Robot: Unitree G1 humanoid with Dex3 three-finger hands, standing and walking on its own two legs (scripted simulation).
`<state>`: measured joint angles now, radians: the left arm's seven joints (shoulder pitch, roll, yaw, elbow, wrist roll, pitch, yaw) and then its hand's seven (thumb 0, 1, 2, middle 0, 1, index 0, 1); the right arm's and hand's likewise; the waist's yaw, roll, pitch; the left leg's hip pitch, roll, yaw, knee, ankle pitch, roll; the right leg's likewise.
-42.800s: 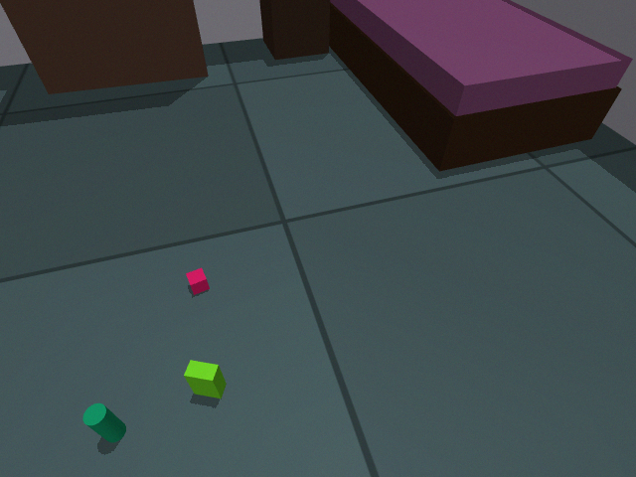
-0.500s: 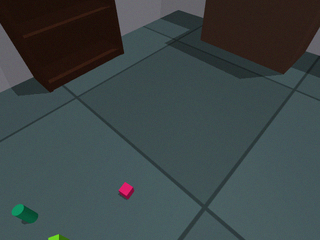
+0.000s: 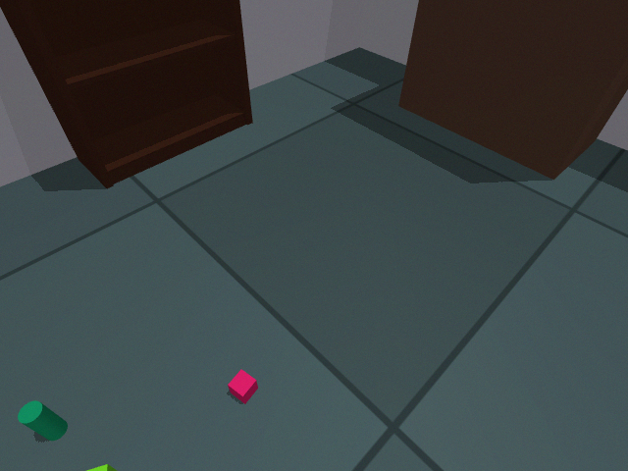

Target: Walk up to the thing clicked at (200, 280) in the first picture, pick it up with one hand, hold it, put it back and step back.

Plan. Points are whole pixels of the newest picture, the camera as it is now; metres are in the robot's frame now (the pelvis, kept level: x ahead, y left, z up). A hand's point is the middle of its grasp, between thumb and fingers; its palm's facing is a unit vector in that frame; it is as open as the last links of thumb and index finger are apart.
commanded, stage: walk up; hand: left
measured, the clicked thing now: (243, 386) +0.55 +0.23 -0.74
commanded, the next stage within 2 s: none
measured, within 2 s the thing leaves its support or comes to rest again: neither
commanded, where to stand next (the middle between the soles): +0.15 +0.01 m, yaw -3 degrees
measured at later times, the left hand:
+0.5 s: hand out of the picture +0.09 +0.27 -0.15, palm faces +0.04 -0.94 -0.34, open 7.4 cm
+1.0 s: hand out of the picture +0.08 +0.27 -0.15, palm faces +0.08 -0.94 -0.34, open 7.4 cm
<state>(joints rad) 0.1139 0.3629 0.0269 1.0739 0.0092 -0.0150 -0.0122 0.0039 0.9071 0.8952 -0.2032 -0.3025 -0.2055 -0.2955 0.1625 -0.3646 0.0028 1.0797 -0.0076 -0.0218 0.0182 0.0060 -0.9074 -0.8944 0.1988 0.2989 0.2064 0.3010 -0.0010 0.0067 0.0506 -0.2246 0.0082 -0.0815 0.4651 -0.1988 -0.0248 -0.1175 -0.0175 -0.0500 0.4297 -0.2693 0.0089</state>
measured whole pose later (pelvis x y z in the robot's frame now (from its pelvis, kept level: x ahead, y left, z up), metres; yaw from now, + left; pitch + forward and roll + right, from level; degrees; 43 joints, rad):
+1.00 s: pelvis +0.02 +0.00 +0.00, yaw +4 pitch -2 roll -1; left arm 0.10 0.35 0.04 1.10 0.02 0.00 -0.01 0.00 0.91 0.90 -0.20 -0.30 -0.20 -0.30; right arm 0.11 -0.34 0.00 1.11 -0.01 0.00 0.01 0.01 -0.91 -0.89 0.20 0.30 0.21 0.30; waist 0.01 0.01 0.06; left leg -0.20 -0.03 -0.14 0.43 -0.20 -0.01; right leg -0.05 -0.05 -0.11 0.37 -0.28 0.02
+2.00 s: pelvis -0.02 -0.03 +0.00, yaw +3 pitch -3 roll +1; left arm 0.33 0.35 0.07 0.81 0.03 -0.03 -0.02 0.00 0.90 0.89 -0.21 -0.30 -0.21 -0.30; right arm 0.29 -0.44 -0.06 0.94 -0.02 0.03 0.02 0.01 -0.91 -0.89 0.20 0.30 0.21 0.30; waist 0.03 0.02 0.07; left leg -0.33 -0.06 -0.10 0.97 -0.41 -0.01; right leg -0.19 0.03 -0.04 0.45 -0.22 -0.07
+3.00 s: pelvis +0.00 +0.02 -0.03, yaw +2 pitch -3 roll +3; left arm 0.15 0.39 0.06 0.78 0.07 0.07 -0.05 0.00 0.91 0.90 -0.20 -0.30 -0.20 -0.30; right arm 0.34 -0.36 -0.04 0.92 -0.03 -0.07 -0.04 0.00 -0.91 -0.89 0.20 0.30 0.21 0.30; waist 0.00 -0.09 0.07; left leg -0.18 -0.04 0.02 0.66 -0.44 0.01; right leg -0.50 -0.02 0.05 0.96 -0.43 -0.05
